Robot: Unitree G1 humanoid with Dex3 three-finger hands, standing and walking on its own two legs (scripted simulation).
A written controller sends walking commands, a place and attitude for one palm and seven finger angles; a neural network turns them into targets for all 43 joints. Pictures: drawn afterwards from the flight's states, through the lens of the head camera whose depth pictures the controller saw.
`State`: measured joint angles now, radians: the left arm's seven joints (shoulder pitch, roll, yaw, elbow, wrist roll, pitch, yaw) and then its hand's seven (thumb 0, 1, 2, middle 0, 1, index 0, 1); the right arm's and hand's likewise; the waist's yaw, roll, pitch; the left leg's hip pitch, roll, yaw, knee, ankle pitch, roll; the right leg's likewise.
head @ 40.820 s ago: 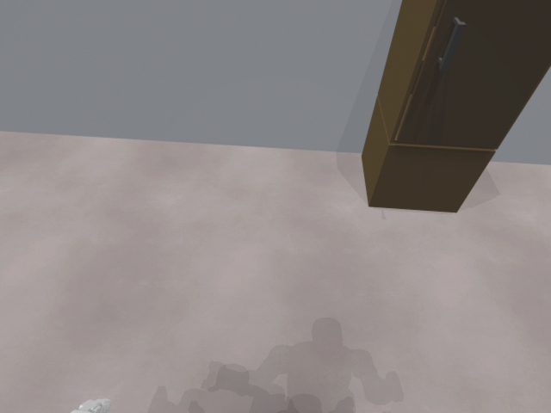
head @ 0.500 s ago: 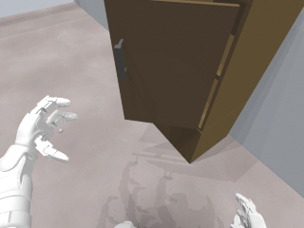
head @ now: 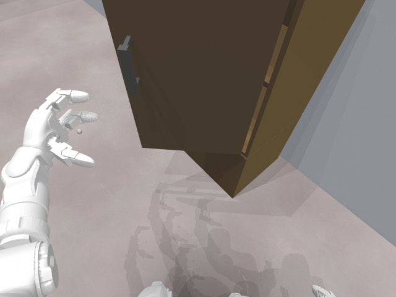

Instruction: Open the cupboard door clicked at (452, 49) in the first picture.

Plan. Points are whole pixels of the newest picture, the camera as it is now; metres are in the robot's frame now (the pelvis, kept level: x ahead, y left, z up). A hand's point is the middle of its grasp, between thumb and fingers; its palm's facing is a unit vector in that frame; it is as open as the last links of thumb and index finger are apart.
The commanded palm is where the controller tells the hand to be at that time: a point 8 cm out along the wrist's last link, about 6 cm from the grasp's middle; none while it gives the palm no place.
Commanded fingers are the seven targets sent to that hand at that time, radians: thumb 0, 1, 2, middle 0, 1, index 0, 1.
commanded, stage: move the hooked fingers beside the handle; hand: left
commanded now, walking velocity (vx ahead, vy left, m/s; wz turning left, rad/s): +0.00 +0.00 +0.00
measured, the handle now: (131, 67) +0.63 +0.18 +0.09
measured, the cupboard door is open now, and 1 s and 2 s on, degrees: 45 45 45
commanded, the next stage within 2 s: slide the fingers in behind the handle in 1.88 s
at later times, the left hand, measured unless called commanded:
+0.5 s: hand (97, 100) +0.48 +0.22 +0.11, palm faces -0.06 -1.00 -0.01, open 14.0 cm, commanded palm +0.48 +0.28 +0.10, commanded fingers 0.00 -0.50 0.30 -0.30 -1.20 -0.30 -1.20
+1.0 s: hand (104, 75) +0.57 +0.23 +0.11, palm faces -0.05 -1.00 +0.00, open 14.0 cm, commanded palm +0.56 +0.27 +0.09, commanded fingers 0.00 -0.50 0.30 -0.30 -1.20 -0.30 -1.20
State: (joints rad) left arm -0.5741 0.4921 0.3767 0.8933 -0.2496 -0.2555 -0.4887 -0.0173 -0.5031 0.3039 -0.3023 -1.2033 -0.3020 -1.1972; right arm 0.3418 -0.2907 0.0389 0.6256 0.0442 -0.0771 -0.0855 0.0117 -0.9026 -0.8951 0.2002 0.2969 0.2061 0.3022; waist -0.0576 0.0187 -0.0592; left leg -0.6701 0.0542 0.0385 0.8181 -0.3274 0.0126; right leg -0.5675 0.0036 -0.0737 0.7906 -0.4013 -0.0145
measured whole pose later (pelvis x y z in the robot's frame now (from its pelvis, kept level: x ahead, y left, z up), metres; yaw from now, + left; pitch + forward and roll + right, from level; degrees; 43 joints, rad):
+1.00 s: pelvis +0.00 +0.01 -0.03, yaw -3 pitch +23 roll -5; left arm -1.20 0.83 0.45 1.39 -0.04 -0.26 -0.41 -0.02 -0.50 0.30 -0.30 -1.20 -0.30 -1.20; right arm 0.45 -0.30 0.07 0.62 0.00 0.04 -0.06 0.00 -0.90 -0.89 0.20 0.30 0.21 0.30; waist -0.25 0.03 -0.07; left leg -1.00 0.10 0.02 0.98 -0.38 0.02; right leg -0.87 0.04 -0.08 0.89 -0.42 -0.01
